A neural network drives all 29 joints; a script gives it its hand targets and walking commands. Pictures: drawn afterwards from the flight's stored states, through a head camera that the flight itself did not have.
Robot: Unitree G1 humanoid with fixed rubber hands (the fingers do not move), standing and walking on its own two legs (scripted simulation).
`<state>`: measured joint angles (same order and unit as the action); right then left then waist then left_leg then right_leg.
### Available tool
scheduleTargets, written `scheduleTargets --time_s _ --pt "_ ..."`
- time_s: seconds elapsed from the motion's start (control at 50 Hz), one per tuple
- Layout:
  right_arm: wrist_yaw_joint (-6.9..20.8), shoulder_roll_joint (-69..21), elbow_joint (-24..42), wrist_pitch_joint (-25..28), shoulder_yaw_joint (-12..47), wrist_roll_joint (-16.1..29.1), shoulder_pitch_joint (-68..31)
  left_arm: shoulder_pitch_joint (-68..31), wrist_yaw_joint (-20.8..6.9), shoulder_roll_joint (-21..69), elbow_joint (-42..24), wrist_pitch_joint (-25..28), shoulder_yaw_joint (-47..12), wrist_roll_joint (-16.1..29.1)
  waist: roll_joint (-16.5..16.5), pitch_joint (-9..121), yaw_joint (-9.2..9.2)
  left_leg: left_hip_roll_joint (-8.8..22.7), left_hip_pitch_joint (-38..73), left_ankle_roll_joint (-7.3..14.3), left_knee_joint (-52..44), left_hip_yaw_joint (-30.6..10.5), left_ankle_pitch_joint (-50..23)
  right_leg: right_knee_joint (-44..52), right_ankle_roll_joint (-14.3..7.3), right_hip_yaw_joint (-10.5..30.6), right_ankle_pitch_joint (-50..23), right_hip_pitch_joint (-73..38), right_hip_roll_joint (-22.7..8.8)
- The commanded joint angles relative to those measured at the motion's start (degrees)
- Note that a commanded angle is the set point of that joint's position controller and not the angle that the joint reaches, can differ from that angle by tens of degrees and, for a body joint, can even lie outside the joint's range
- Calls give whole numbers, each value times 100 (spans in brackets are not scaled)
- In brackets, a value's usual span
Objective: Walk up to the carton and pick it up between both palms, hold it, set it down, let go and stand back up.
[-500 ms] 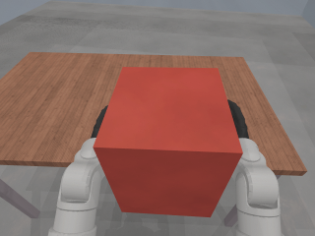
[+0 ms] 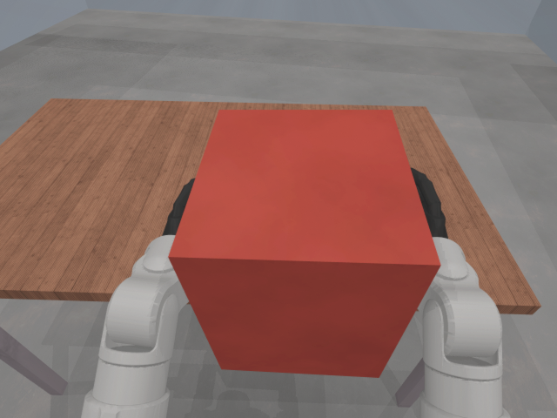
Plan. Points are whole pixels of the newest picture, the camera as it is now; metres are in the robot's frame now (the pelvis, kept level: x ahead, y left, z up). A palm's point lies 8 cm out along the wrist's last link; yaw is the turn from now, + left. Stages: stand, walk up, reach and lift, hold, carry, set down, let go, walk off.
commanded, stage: hold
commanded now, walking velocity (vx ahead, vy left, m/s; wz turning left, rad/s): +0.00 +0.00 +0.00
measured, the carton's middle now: (301, 247) +0.28 -0.02 +0.15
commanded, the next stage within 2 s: set down in 0.60 s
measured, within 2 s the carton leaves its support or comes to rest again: neither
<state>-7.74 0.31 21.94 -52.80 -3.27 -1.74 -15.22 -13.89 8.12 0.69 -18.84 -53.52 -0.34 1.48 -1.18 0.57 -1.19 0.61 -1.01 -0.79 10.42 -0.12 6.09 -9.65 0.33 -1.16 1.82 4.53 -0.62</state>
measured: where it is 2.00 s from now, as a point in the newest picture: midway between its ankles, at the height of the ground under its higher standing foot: outside the picture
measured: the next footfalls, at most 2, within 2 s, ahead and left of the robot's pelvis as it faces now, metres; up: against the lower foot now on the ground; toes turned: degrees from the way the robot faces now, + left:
none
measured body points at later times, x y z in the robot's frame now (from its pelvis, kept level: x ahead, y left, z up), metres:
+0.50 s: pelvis +0.01 +0.00 +0.00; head -0.04 -0.01 +0.45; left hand +0.30 +0.13 +0.17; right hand +0.30 -0.17 +0.19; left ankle +0.00 +0.13 -0.75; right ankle +0.04 -0.12 -0.75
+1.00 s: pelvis +0.00 -0.01 +0.00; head +0.00 -0.02 +0.45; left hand +0.37 +0.13 +0.12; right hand +0.38 -0.16 +0.14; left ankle +0.00 +0.13 -0.75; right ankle +0.04 -0.12 -0.75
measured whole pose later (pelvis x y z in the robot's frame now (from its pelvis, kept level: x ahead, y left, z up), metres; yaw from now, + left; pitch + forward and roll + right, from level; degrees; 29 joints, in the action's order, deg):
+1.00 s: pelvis +0.00 -0.01 +0.00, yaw +1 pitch +4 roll +0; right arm -0.2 -4.1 -13.4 -27.9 -13.1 -12.3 -30.9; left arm -26.3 2.3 6.8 11.1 -29.6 12.6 -11.0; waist -1.7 4.9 -0.1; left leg 1.1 -9.5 -1.3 8.5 -0.8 3.3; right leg -6.3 -0.5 -1.8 -1.5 12.2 -0.1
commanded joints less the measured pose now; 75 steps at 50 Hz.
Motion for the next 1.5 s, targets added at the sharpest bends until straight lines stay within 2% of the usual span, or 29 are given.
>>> scheduleTargets --time_s 0.0,0.02,0.04,0.08,0.14,0.16,0.2,0.26,0.36,0.46,0.58,0.6,0.62,0.68,0.72,0.76,0.8,0.84,0.86,0.88,0.92,0.96,0.98,1.0,1.12,1.16,1.22,1.26,1.48 --pt "936 -1525 865 264 2167 1013 -2791 -3247 -805 1765 -1251 516 -2137 937 295 1815 21 -210 -155 -44 -178 7 -306 -39 263 -46 -48 -730 287" --pt "943 -1574 863 270 2218 1028 -2727 -3203 -809 1784 -1280 502 -2117 909 186 1826 105 -244 -112 -32 -196 34 -451 13 258 -17 -206 -798 274" --pt "956 -1571 823 237 2164 1031 -2636 -3192 -790 1829 -1331 469 -2086 876 170 1767 67 -199 -110 -40 -203 -23 -627 -32 244 -52 -320 -824 343" --pt "1004 -1650 886 152 2293 1089 -2590 -3212 -758 1778 -1500 394 -2131 857 389 1850 142 -223 -71 -52 -261 10 -850 19 255 -15 -578 -1061 336" --pt "1025 -1756 1248 92 2486 1226 -2483 -3102 -739 1983 -1938 290 -2427 972 122 2082 143 -244 226 -105 -234 24 -1523 21 252 11 -1186 -1300 391" --pt "1041 -1796 1383 55 2493 1216 -2474 -2978 -723 1979 -1954 255 -2358 953 293 2109 176 -214 264 -68 -280 1 -1659 0 273 19 -1352 -1335 385" --pt "1040 -1670 1356 -50 2487 1212 -2275 -2940 -721 2014 -2071 128 -2503 973 109 1931 116 -226 428 -142 -271 -14 -1927 110 271 10 -1438 -1315 417" --pt "1015 -1564 1131 -189 2303 1089 -1971 -2826 -725 1895 -1961 -39 -2383 941 -145 1423 74 -240 285 -172 -391 86 -1405 223 220 -35 -1015 -1328 364" --pt "1028 -1430 1027 -143 2162 964 -2197 -2952 -761 1796 -1633 0 -2319 929 290 989 -75 -276 221 -147 -375 70 -792 295 214 -42 -628 -912 341" --pt "1027 -1475 1040 -45 2104 994 -2435 -3375 -809 1899 -1776 135 -2348 1029 66 1341 -134 -243 109 -131 -259 -17 -678 109 200 -57 -574 -967 302" --pt "1084 -1721 967 -46 2230 1104 -2723 -3360 -765 1909 -1550 144 -2155 891 297 1478 96 -245 -71 -58 -282 -13 -506 73 211 -19 -449 -989 272" --pt "1090 -1712 392 139 1915 842 -2559 -3304 -764 1624 -1325 355 -1742 519 142 1443 63 -215 -279 33 -226 23 -302 153 206 -26 -150 -599 261" --pt "1119 -1703 253 375 1812 662 -2806 -3344 -762 1643 -1102 547 -1554 273 240 1455 131 -186 -409 62 -185 6 -9 119 220 19 181 -385 221" --pt "1209 -1801 -349 961 1527 309 -3477 -3823 -824 1973 -406 1094 -1303 16 320 1381 148 -186 -768 109 -106 -38 356 7 205 67 636 -322 187" --pt "1300 -2005 -832 1334 1419 82 -3901 -4076 -923 2304 197 1426 -1180 -228 133 1621 109 -191 -815 132 -45 -61 471 5 145 96 792 -263 238" --pt "1356 -2184 -1262 1707 1330 -137 -4217 -4314 -1010 2507 695 1736 -1126 -464 296 1634 74 -200 -999 117 -124 -85 441 3 106 45 745 -303 266" --pt "1455 -2290 -1979 1939 1243 -309 -4161 -4353 -1083 2546 1142 2009 -985 -658 173 1630 119 -222 -1082 103 -199 -58 472 57 69 74 741 -469 322" --pt "1489 -2441 -2448 2206 1231 -493 -4176 -4474 -1164 2492 1555 2276 -920 -789 352 1733 102 -224 -1125 123 -280 -57 275 69 132 89 409 -534 342" --pt "1501 -2569 -2642 2345 1245 -502 -4243 -4607 -1203 2565 1778 2409 -988 -796 277 2020 47 -246 -1136 123 -281 -27 243 64 116 129 216 -632 290" --pt "1494 -2617 -2827 2480 1176 -500 -4263 -4710 -1210 2541 1760 2555 -1030 -806 249 2151 104 -205 -1177 136 -334 -53 64 101 110 112 72 -740 296" --pt "1497 -2841 -2923 2760 1274 -540 -4390 -4822 -1285 2777 2108 2829 -1036 -693 340 2561 89 -228 -1200 169 -421 -66 -202 142 150 150 -315 -981 253" --pt "1486 -3179 -2940 2989 1441 -513 -4511 -5016 -1362 3021 2017 3073 -1207 -692 198 2860 115 -277 -972 183 -499 -23 -497 212 163 221 -854 -1057 189" --pt "1499 -3389 -2906 3089 1589 -514 -4553 -4986 -1408 3114 2091 3153 -1255 -724 285 3117 85 -283 -932 193 -591 -34 -671 251 197 231 -1204 -1279 156" --pt "1500 -3563 -2881 3165 1736 -476 -4590 -5010 -1441 3262 2119 3230 -1288 -707 300 3265 162 -271 -905 230 -624 -62 -852 226 218 252 -1493 -1449 149" --pt "1528 -4350 -2830 3564 2664 -429 -4289 -5017 -1674 3752 1768 3726 -2026 -563 349 3864 133 -243 -463 230 -1100 -82 -1600 416 312 261 -2789 -2059 12" --pt "1536 -4331 -2923 3638 2750 -432 -4080 -4834 -1704 3741 1976 3791 -2117 -552 272 3643 50 -252 -450 185 -1168 -51 -1704 528 271 195 -2793 -2112 54" --pt "1566 -4237 -2932 3729 2765 -460 -3830 -4434 -1714 3652 2252 3919 -1991 -642 226 3188 143 -243 -444 188 -1388 -65 -1632 673 245 158 -2773 -2247 70" --pt "1598 -4079 -3232 3808 2546 -523 -3653 -4381 -1680 3446 2327 4030 -1953 -764 111 2937 126 -190 -304 84 -1341 -71 -1855 849 109 135 -2580 -2036 104" --pt "1503 -3537 -3901 4519 1766 -738 -3584 -4388 -1242 3567 2844 4621 -1723 -801 -65 2991 -72 -175 193 -142 -882 -88 -2680 1089 -193 94 -2084 -1153 227"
